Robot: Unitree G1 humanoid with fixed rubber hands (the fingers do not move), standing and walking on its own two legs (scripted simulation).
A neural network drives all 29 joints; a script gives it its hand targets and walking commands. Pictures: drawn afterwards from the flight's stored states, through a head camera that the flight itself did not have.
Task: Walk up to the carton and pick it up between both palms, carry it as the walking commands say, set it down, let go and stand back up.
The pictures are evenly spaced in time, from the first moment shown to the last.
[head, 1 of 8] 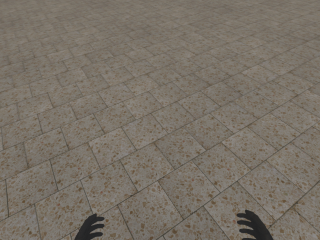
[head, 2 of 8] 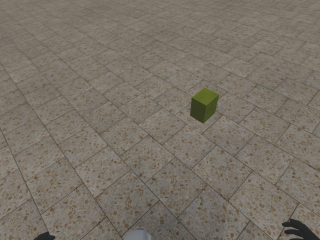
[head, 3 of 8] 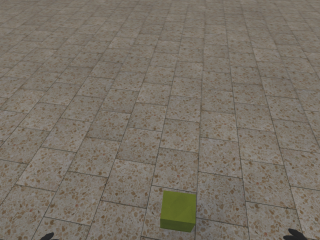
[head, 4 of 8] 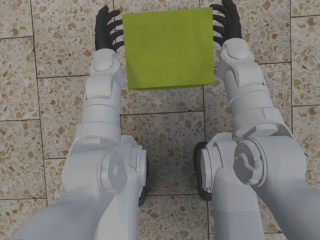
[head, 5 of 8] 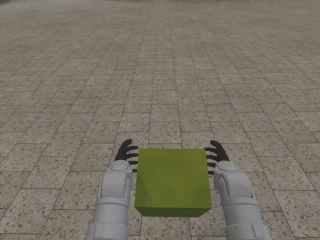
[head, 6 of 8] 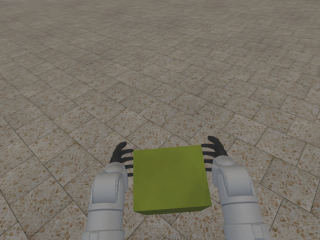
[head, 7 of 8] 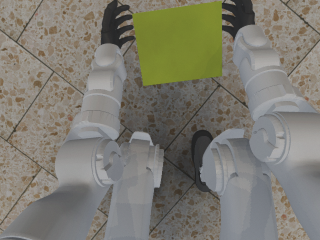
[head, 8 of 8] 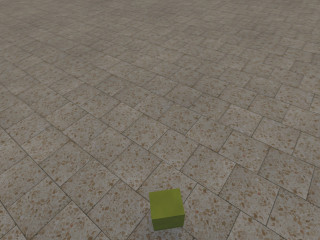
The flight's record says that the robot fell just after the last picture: no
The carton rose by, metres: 0.67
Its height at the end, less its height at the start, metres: +0.00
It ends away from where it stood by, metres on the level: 0.17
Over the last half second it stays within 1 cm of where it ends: yes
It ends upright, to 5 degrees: yes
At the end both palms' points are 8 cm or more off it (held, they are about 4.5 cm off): yes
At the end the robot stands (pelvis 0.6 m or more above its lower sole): yes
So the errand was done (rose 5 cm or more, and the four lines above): yes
